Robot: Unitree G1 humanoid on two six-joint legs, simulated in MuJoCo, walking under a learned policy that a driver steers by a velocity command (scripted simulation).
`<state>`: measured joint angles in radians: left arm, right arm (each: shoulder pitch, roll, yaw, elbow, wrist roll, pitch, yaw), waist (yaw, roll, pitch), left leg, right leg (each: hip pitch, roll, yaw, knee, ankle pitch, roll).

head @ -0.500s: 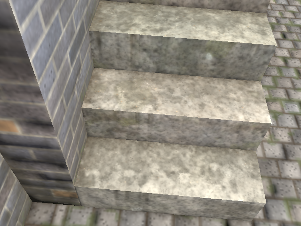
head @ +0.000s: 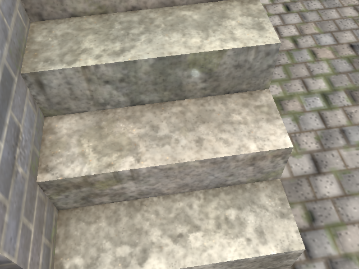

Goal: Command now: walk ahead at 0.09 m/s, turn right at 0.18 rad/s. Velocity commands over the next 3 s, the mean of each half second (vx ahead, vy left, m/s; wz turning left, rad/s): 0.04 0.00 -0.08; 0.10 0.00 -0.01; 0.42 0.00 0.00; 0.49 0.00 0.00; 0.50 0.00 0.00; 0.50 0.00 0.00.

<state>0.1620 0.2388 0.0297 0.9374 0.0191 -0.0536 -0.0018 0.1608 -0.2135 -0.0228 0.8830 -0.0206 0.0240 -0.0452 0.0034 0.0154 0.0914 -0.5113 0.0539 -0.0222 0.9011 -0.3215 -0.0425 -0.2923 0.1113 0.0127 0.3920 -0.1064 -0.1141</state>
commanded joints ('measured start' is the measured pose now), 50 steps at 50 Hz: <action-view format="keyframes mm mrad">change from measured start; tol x8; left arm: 1 -10 132 20 -31 5 2 12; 29 66 60 0 216 -11 31 33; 50 36 61 10 174 -13 18 32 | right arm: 1 86 -53 -8 -4 12 16 -6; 50 153 2 26 157 2 -103 1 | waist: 1 -8 -132 -178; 6 -13 -91 -131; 9 66 136 -85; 19 4 16 -55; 50 3 -5 -16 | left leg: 1 210 -21 19 -133 52 -4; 4 261 -28 14 -304 19 2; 6 363 -9 -10 -524 143 9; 8 447 139 -160 -574 302 43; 10 250 118 -151 -632 166 64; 38 355 48 -71 -613 174 50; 50 304 -5 -34 -566 -1 72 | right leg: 1 15 -262 181 -124 191 -34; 4 32 -273 248 -148 -41 -46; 9 82 -114 151 -78 -57 23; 11 173 -134 160 -75 -18 22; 38 150 -169 184 -138 32 18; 42 129 -165 213 -201 -181 10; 50 122 -152 211 -163 -217 -36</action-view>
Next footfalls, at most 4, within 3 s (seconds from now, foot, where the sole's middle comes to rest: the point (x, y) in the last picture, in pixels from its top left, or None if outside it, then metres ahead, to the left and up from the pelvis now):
0.14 left None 0.07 0.15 -0.78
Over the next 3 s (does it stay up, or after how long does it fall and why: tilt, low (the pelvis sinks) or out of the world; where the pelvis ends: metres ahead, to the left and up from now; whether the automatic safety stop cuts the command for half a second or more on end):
stays up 0.08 0.05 0.01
